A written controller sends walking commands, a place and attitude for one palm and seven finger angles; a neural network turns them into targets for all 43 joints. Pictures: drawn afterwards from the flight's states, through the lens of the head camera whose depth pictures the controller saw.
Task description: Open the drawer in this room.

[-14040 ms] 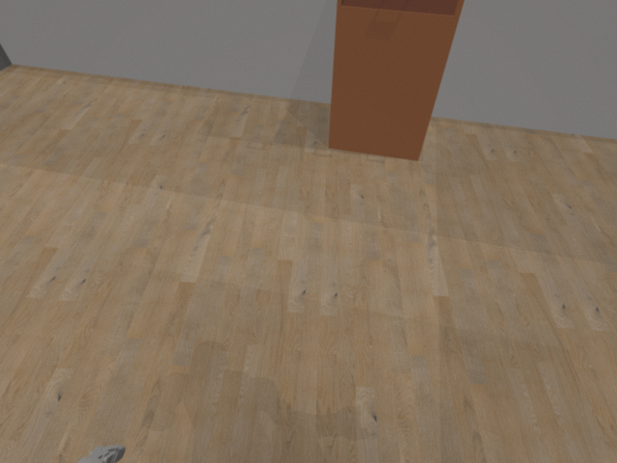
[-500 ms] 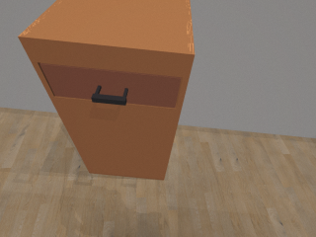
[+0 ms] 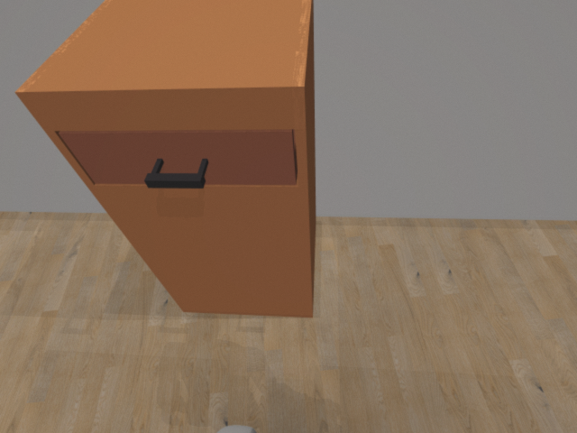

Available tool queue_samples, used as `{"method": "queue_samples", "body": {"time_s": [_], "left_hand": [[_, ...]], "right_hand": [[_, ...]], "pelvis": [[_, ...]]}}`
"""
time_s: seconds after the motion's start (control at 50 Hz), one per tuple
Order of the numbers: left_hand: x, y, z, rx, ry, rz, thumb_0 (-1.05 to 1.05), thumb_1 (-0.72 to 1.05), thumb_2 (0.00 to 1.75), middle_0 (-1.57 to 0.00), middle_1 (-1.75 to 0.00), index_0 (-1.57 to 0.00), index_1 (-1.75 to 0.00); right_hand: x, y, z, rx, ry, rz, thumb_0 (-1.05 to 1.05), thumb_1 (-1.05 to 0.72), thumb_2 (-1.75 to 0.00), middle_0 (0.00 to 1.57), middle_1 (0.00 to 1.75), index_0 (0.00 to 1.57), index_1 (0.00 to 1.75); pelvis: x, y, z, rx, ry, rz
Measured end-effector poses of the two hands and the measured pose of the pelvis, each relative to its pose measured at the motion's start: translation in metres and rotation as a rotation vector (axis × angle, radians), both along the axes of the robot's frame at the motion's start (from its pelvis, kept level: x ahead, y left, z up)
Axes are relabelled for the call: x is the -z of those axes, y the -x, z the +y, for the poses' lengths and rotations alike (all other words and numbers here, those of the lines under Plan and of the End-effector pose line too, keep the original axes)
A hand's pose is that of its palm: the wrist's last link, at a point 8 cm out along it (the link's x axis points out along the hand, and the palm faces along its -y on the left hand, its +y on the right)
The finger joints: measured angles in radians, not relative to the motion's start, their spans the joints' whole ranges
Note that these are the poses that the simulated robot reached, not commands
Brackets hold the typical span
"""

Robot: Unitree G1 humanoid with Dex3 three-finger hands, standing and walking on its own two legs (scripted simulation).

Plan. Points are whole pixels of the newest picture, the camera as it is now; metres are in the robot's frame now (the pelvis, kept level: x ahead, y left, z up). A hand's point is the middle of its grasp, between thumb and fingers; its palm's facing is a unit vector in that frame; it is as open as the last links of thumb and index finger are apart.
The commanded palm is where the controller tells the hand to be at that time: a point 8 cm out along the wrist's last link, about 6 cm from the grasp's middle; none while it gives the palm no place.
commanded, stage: come to a stop and stand still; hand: left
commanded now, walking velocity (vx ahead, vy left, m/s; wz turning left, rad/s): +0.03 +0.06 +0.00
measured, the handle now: (178, 172) +0.55 +0.27 +0.01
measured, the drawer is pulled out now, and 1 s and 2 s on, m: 0.00 0.00 0.00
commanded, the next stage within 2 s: look again from close up in 0.90 s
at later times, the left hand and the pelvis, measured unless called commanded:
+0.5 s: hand out of the picture -0.01 +0.24 -0.18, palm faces +0.02 -0.98 -0.20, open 7.3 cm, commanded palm none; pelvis -0.01 +0.06 -0.01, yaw -1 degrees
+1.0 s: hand out of the picture +0.01 +0.23 -0.19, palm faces +0.01 -0.98 -0.19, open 7.3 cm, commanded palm none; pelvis +0.00 +0.06 +0.00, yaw +0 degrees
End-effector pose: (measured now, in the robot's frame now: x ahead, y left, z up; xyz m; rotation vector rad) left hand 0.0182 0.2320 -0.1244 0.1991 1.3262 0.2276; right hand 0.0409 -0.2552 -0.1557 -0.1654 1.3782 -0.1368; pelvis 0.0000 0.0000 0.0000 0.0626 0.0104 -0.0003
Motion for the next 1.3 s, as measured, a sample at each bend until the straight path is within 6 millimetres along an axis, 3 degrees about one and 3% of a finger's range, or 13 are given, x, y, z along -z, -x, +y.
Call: {"method": "queue_samples", "body": {"time_s": [0.1, 0.22, 0.3, 0.38, 0.58, 0.86, 1.0, 1.3], "left_hand": [[0.002, 0.021, 0.014, -0.018, 0.0, 0.03, 0.0, 0.92, 0.9, -0.21, -0.3, -0.21, -0.3], [0.021, 0.044, 0.048, -0.041, 0.023, 0.081, 0.0, 0.91, 0.9, -0.21, -0.3, -0.21, -0.3], [0.033, 0.047, 0.066, -0.052, 0.039, 0.084, 0.0, 0.91, 0.9, -0.21, -0.3, -0.21, -0.3], [0.033, 0.041, 0.068, -0.035, 0.053, 0.076, 0.0, 0.91, 0.9, -0.2, -0.3, -0.2, -0.3], [0.03, 0.023, 0.054, 0.022, 0.096, 0.079, 0.0, 0.91, 0.9, -0.2, -0.3, -0.2, -0.3], [0.03, 0.009, 0.055, 0.027, 0.087, 0.064, 0.0, 0.92, 0.9, -0.2, -0.3, -0.2, -0.3], [0.03, 0.014, 0.052, 0.019, 0.089, 0.08, 0.0, 0.92, 0.9, -0.2, -0.3, -0.2, -0.3], [0.027, 0.024, 0.054, 0.025, 0.048, 0.058, 0.0, 0.91, 0.9, -0.2, -0.3, -0.2, -0.3]], "right_hand": [[-0.005, 0.0, 0.008, -0.023, 0.016, -0.004, 0.01, -0.91, -0.9, 0.2, 0.29, 0.2, 0.3], [-0.009, -0.009, 0.04, -0.047, 0.036, -0.092, 0.01, -0.91, -0.9, 0.2, 0.29, 0.2, 0.3], [-0.011, -0.002, 0.067, -0.061, 0.034, -0.093, 0.01, -0.91, -0.9, 0.2, 0.29, 0.2, 0.3], [-0.011, 0.003, 0.083, -0.048, 0.022, -0.081, 0.01, -0.92, -0.9, 0.2, 0.29, 0.2, 0.3], [-0.009, 0.025, 0.088, 0.013, 0.016, -0.043, 0.0, -0.93, -0.9, 0.2, 0.29, 0.2, 0.3], [-0.008, 0.066, 0.101, 0.054, -0.007, 0.077, 0.01, -0.91, -0.9, 0.2, 0.29, 0.2, 0.3], [-0.006, 0.065, 0.105, 0.059, -0.018, 0.076, 0.01, -0.9, -0.9, 0.2, 0.29, 0.2, 0.3], [0.009, 0.038, 0.091, 0.003, -0.027, -0.041, 0.02, -0.92, -0.9, 0.2, 0.29, 0.2, 0.3]], "pelvis": [[-0.001, 0.008, 0.01, -0.006, 0.003, 0.003], [0.009, 0.016, 0.035, -0.008, 0.046, 0.001], [0.012, 0.019, 0.048, -0.013, 0.051, -0.008], [0.01, 0.017, 0.053, -0.005, 0.039, -0.008], [0.005, 0.011, 0.063, 0.011, 0.061, -0.011], [0.004, 0.002, 0.062, 0.007, 0.065, -0.018], [0.004, 0.0, 0.061, 0.006, 0.066, -0.02], [0.014, 0.005, 0.058, 0.007, 0.056, -0.033]]}}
